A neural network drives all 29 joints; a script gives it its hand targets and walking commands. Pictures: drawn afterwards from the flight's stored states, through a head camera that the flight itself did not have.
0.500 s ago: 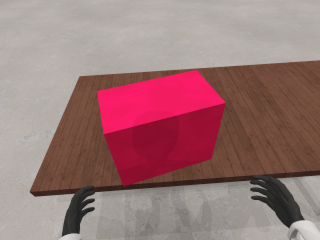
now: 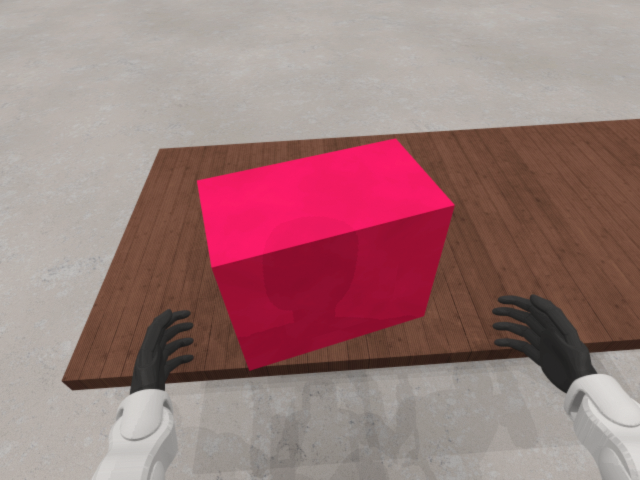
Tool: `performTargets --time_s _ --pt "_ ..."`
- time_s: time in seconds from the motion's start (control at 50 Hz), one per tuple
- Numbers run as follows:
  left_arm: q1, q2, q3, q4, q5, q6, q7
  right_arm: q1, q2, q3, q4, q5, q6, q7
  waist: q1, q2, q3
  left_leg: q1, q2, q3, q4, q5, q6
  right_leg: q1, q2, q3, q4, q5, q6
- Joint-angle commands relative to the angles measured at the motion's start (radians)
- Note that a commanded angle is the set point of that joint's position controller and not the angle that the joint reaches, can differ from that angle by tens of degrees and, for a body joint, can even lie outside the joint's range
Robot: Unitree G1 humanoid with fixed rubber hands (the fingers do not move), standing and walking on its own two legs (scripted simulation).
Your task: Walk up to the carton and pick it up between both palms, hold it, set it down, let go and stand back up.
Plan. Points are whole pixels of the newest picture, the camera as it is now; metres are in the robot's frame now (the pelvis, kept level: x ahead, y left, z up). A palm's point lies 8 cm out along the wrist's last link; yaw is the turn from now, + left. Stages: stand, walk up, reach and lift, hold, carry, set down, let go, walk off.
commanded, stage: reach and lift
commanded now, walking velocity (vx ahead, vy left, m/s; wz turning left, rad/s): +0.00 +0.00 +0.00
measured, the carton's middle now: (322, 255) +0.44 +0.03 +0.05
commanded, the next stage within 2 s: none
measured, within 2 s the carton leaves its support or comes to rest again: neither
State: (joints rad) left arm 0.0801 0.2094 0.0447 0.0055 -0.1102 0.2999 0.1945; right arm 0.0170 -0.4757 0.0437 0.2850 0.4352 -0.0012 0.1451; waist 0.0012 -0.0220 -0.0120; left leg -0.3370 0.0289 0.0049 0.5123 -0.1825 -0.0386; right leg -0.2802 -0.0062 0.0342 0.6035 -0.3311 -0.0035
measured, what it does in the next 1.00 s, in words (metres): stands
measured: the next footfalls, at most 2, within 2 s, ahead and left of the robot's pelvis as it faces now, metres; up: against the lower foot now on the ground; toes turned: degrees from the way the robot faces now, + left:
none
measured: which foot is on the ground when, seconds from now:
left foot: down 0.00-1.00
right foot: down 0.00-1.00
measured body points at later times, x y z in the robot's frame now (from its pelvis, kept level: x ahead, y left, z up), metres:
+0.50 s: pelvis -0.02 +0.01 +0.00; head -0.02 +0.01 +0.45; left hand +0.31 +0.24 +0.12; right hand +0.33 -0.23 +0.12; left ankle +0.05 +0.15 -0.73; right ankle -0.01 -0.12 -0.73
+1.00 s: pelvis -0.02 +0.00 +0.00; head -0.02 +0.01 +0.45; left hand +0.35 +0.24 +0.19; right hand +0.39 -0.22 +0.18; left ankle +0.05 +0.15 -0.73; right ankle -0.01 -0.12 -0.73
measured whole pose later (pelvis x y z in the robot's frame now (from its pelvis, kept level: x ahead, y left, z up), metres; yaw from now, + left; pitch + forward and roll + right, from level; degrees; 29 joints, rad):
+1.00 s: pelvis -0.02 +0.00 +0.00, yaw +0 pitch +0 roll +1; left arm -0.60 0.24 0.20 0.07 -0.12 0.84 0.21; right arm -0.69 -0.58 0.09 0.52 0.52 0.46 0.13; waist 0.03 -0.02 -0.01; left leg -0.34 0.03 0.00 0.49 -0.14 -0.04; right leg -0.28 0.00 0.03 0.58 -0.29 0.00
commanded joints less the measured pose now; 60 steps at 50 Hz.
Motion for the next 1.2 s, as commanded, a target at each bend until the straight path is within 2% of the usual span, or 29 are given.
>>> performTargets --time_s 0.0,0.1,0.12,0.14,0.16,0.3,0.54,0.84,1.02,1.18 --pt "-0.315 0.155 0.209 -0.376 -0.103 0.025 0.008 -0.425 -0.347 -0.11 -0.296 0.08 -0.006 -0.012 0.146 -0.025 -0.285 0.345 -0.022 0.078 -0.128 0.363 -0.012 0.011 0.095 -0.012 -0.283 0.398 -0.047" --pt "-0.406 0.169 0.223 -0.404 -0.115 0.112 0.012 -0.522 -0.365 -0.126 -0.292 0.084 0.072 -0.021 0.146 -0.005 -0.301 0.336 -0.018 0.078 -0.142 0.313 -0.014 0.012 0.1 -0.017 -0.287 0.352 -0.051" --pt "-0.417 0.176 0.235 -0.399 -0.111 0.132 0.013 -0.538 -0.368 -0.121 -0.281 0.093 0.091 -0.022 0.155 0.0 -0.295 0.332 -0.018 0.078 -0.147 0.31 -0.013 0.015 0.099 -0.013 -0.289 0.348 -0.051" --pt "-0.45 0.175 0.233 -0.398 -0.115 0.151 0.013 -0.568 -0.374 -0.128 -0.273 0.086 0.11 -0.023 0.145 -0.008 -0.295 0.33 -0.017 0.077 -0.153 0.29 -0.013 0.019 0.1 -0.015 -0.289 0.333 -0.052" --pt "-0.468 0.181 0.241 -0.404 -0.113 0.171 0.015 -0.585 -0.376 -0.127 -0.266 0.093 0.127 -0.024 0.155 -0.001 -0.3 0.323 -0.015 0.077 -0.156 0.28 -0.01 0.022 0.099 -0.011 -0.289 0.324 -0.052" --pt "-0.648 0.199 0.263 -0.393 -0.12 0.283 0.034 -0.758 -0.41 -0.146 -0.234 0.102 0.228 -0.022 0.163 0.008 -0.327 0.284 -0.012 0.07 -0.172 0.204 -0.005 0.036 0.1 -0.002 -0.275 0.282 -0.055" --pt "-0.875 0.204 0.292 -0.239 -0.108 0.424 0.041 -1.008 -0.444 -0.11 -0.081 0.122 0.341 -0.009 0.177 0.016 -0.369 0.226 -0.007 0.062 -0.182 0.154 0.001 0.061 0.102 0.014 -0.265 0.25 -0.056" --pt "-1.122 0.283 0.313 -0.073 -0.11 0.486 0.042 -1.298 -0.484 -0.062 0.025 0.146 0.387 -0.018 0.207 -0.019 -0.463 0.189 -0.019 0.07 -0.163 0.149 0.0 0.082 0.1 0.01 -0.257 0.244 -0.044" --pt "-1.279 0.318 0.288 0.029 -0.135 0.494 0.049 -1.441 -0.497 -0.043 0.151 0.157 0.406 -0.02 0.205 -0.005 -0.494 0.183 -0.016 0.063 -0.15 0.149 -0.016 0.07 0.099 0.0 -0.249 0.24 -0.05" --pt "-1.4 0.359 0.261 0.144 -0.162 0.481 0.057 -1.573 -0.489 -0.01 0.237 0.179 0.412 -0.014 0.228 0.0 -0.525 0.153 -0.016 0.06 -0.137 0.139 -0.025 0.061 0.093 -0.005 -0.244 0.228 -0.052"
